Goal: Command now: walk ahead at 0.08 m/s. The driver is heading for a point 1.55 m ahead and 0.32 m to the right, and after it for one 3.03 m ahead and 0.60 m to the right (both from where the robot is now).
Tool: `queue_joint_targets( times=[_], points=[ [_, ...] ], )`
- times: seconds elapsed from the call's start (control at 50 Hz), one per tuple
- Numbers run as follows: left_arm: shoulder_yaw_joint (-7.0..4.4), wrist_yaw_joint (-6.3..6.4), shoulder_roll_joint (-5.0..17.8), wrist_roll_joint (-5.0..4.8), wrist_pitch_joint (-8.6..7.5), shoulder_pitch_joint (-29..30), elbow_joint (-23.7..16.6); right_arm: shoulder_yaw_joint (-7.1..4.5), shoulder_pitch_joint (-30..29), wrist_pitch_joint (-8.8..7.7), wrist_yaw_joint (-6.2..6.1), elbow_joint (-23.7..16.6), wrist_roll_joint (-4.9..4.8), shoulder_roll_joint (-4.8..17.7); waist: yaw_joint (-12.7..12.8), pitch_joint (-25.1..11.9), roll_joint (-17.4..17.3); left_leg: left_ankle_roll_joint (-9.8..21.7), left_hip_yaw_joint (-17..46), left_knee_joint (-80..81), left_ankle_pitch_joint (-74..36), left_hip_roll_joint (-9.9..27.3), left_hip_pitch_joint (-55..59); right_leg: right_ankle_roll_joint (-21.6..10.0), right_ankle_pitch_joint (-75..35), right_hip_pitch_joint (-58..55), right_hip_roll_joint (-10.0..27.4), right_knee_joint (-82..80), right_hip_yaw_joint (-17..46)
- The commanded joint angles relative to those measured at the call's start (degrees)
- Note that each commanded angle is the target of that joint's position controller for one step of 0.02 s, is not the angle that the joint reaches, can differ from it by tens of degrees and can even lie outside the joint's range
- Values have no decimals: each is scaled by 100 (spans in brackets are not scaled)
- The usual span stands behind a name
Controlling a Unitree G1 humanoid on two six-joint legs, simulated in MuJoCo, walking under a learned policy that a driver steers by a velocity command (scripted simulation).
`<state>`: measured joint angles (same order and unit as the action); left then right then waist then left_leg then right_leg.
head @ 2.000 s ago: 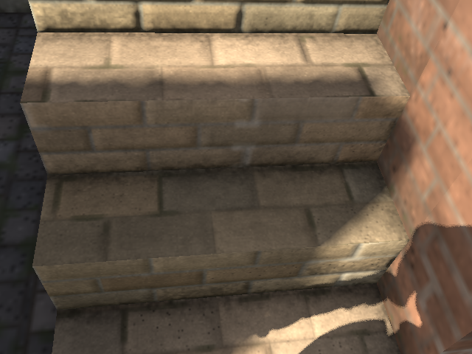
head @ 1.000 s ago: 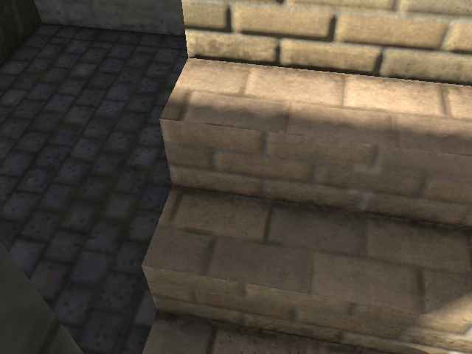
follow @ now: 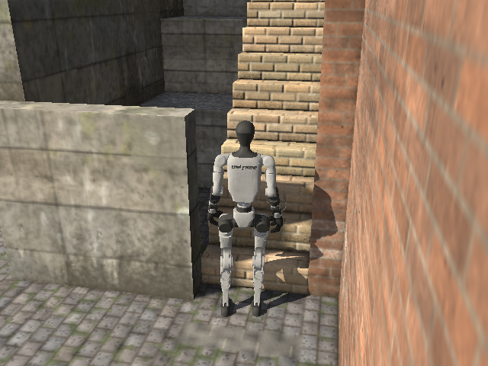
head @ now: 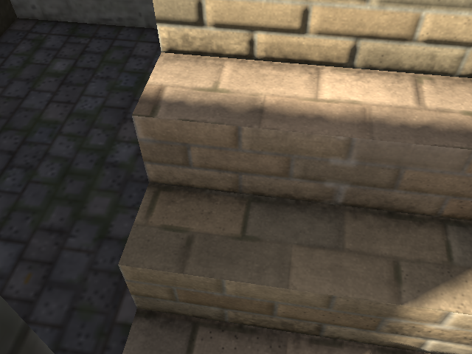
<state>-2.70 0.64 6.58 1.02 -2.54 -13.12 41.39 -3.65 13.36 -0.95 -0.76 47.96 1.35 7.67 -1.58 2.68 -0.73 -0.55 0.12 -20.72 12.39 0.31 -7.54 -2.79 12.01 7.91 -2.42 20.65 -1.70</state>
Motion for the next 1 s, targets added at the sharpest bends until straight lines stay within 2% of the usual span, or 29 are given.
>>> queue_joint_targets(
  times=[0.02,0.12,0.14,0.16,0.2,0.22,0.24,0.28,0.32,0.5,0.66,0.68,0.7,0.74,0.8,0.88,0.9,0.92,0.96,1.0],
  points=[
    [-98,12,403,-6,-68,-84,-330,-90,111,-48,-1,-240,7,393,10,-290,80,60,401,241,-889,533,-105,105,-1216,-211,795,-247,629],
    [-101,38,428,-6,-51,-277,-189,-103,299,-24,-12,-94,9,414,-9,-149,58,72,443,299,-775,537,-72,91,-902,-75,805,-298,665],
    [-261,-8,938,22,-19,-137,-179,-204,-19,-65,-12,-241,-283,793,113,-274,251,169,618,200,-460,525,-171,41,-438,-159,617,-390,713],
    [-245,-23,836,48,-1,-56,-185,-198,-68,-92,-13,-272,-298,785,79,-202,210,195,615,220,-355,547,-254,19,-311,-96,651,-426,748],
    [-186,-15,652,25,36,-119,-85,-176,76,-105,-22,-172,-225,715,70,-108,71,189,617,222,-336,545,-341,-23,-314,-71,653,-452,776],
    [-12,21,164,0,-13,-389,26,-51,445,-38,-22,38,108,286,-39,-20,-105,109,435,401,-465,525,-154,19,-272,53,835,-535,736],
    [-7,44,246,1,-32,-392,56,-33,460,-12,-25,84,141,254,-11,57,-76,98,423,429,-393,477,-114,52,25,123,770,-632,735],
    [-22,66,445,44,-44,-217,-3,-18,341,-11,-26,52,88,321,-26,81,146,126,366,477,-307,435,-68,82,485,189,761,-848,829],
    [-14,65,528,39,-62,-129,-38,-4,284,-50,-36,44,39,405,-22,52,234,151,344,523,-407,432,-64,79,525,100,770,-945,883],
    [67,78,510,-3,-180,-155,-39,75,109,-200,-76,100,-61,443,97,-160,58,188,333,604,-949,474,-187,-7,-617,-465,735,-751,778],
    [121,99,481,-18,-209,-4,-21,118,-81,-220,-112,94,-88,445,82,-439,67,182,351,535,-1601,544,48,0,-1782,-665,758,-555,690],
    [166,68,449,-49,-211,51,19,163,-281,-195,-90,20,-112,485,70,-542,122,226,297,471,-1800,599,99,11,-1914,-701,722,-563,696],
    [165,40,487,-44,-207,120,20,169,-342,-164,-66,-7,-87,512,59,-613,163,230,296,428,-1803,615,120,-7,-1987,-718,739,-538,677],
    [203,54,467,-35,-211,171,39,212,-333,-183,-71,41,-125,510,38,-578,92,222,309,482,-1819,622,90,22,-1936,-754,735,-583,684],
    [224,65,528,-12,-202,255,66,259,-495,-212,-67,4,-96,543,34,-477,72,210,321,556,-1630,626,27,30,-1873,-731,761,-629,707],
    [262,45,602,-14,-209,348,111,308,-634,-231,-56,-1,-93,611,36,-518,42,211,328,603,-1679,653,88,39,-1857,-744,781,-676,736],
    [260,23,650,-14,-204,389,119,314,-717,-214,-37,-25,-60,651,54,-550,61,209,324,581,-1651,671,120,14,-1854,-708,798,-663,733],
    [286,27,618,-12,-211,407,130,330,-691,-232,-41,-6,-92,638,25,-551,34,211,329,628,-1646,661,105,38,-1802,-744,789,-697,748],
    [289,-1,692,-14,-208,458,150,351,-796,-228,-23,-16,-53,698,51,-549,45,215,327,628,-1597,681,136,29,-1746,-688,808,-703,752],
    [324,0,681,-12,-218,496,165,381,-793,-258,-28,17,-82,705,34,-532,30,219,338,693,-1583,676,115,64,-1667,-717,801,-750,769]
  ],
)
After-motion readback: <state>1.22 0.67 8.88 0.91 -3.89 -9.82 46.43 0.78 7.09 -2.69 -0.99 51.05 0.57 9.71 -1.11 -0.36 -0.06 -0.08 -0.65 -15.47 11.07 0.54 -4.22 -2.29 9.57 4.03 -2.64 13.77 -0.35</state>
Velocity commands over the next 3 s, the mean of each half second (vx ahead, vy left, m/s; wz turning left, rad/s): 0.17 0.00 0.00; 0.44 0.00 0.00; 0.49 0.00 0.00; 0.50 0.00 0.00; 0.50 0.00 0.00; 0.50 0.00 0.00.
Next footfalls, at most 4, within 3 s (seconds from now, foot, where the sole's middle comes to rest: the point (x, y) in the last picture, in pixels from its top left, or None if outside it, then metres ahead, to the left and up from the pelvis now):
none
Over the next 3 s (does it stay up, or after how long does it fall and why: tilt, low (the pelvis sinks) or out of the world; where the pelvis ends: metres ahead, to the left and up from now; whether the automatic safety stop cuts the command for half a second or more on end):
stays up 0.02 0.01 0.01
